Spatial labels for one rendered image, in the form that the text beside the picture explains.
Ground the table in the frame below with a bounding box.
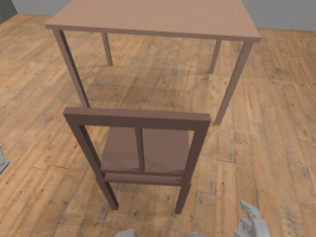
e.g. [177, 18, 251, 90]
[44, 0, 262, 125]

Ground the right robot hand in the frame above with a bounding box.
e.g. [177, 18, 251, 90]
[234, 200, 272, 237]

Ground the chair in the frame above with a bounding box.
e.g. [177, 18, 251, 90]
[63, 107, 211, 214]

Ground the left robot hand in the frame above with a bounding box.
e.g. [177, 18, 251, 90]
[0, 146, 10, 175]

